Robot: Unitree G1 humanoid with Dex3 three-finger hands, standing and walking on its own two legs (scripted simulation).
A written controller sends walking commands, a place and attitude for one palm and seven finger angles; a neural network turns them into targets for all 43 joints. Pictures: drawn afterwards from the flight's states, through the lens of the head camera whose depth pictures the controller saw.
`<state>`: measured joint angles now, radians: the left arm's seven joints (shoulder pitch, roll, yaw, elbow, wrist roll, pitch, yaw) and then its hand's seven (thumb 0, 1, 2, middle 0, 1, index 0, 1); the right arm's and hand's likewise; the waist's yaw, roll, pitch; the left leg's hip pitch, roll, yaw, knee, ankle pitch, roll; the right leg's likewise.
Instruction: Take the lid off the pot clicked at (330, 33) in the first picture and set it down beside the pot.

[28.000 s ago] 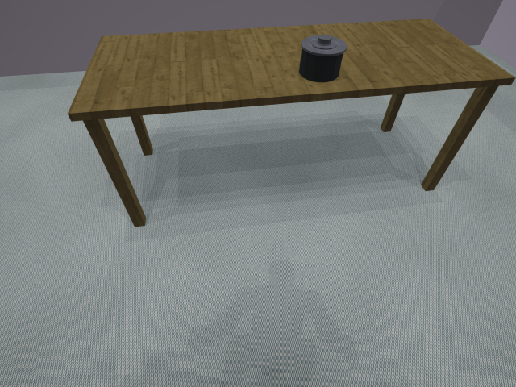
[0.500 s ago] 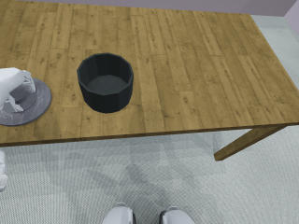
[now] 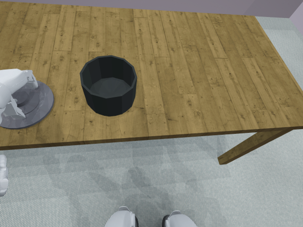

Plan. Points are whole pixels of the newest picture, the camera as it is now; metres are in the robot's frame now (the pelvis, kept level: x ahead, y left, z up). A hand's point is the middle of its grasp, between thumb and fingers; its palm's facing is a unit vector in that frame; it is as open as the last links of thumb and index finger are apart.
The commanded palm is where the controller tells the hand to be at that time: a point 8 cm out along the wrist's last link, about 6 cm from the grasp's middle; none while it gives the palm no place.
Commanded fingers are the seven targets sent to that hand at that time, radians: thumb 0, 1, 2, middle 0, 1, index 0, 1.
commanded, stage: raise the empty hand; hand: left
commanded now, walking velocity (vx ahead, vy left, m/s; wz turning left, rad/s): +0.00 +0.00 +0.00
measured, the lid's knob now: (18, 98) +0.46 +0.37 -0.02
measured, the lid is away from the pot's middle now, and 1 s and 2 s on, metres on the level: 0.25 0.25 0.25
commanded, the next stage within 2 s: draw the hand back to the body in 1.22 s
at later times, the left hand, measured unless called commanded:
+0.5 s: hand (1, 88) +0.43 +0.35 +0.06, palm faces -0.42 -0.12 -0.90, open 11.0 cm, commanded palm +0.46 +0.34 +0.13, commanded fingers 0.00 -0.01 0.64 -0.35 -0.86 -0.35 -0.86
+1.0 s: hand out of the picture +0.43 +0.35 +0.12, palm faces -0.40 -0.13 -0.91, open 11.0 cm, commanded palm +0.46 +0.35 +0.18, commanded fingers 0.00 -0.01 0.64 -0.35 -0.86 -0.35 -0.86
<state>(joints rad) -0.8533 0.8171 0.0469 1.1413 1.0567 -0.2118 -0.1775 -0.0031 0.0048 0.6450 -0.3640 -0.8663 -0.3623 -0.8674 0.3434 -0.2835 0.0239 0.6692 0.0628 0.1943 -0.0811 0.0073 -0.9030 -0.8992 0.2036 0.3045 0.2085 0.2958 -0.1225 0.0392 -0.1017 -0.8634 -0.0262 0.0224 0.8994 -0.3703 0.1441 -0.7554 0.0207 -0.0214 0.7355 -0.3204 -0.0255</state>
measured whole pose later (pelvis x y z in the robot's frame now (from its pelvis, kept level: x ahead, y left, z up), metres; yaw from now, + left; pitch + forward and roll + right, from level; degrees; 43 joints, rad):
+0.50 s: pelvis +0.01 +0.00 +0.02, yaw +1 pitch +15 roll -6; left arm -0.87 0.81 0.01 1.12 1.02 -0.19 -0.24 0.00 0.00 0.65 -0.36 -0.87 -0.36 -0.87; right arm 0.35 -0.29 0.02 0.68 0.08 0.17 -0.08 0.01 -0.90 -0.90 0.20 0.30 0.21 0.30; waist -0.10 0.04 -0.09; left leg -0.71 -0.04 0.03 0.78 -0.34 0.14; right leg -0.61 0.01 -0.01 0.63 -0.29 -0.02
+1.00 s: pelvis +0.02 -0.01 +0.03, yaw +2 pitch +12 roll -4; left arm -0.88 0.84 0.02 1.08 0.99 -0.19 -0.33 0.00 0.00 0.65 -0.36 -0.87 -0.36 -0.87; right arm 0.32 -0.29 0.02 0.67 0.09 0.15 -0.09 0.01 -0.90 -0.90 0.20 0.30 0.21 0.30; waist -0.08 0.03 -0.08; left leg -0.57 -0.05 0.03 0.65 -0.30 0.13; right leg -0.47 0.00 0.00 0.52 -0.25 0.00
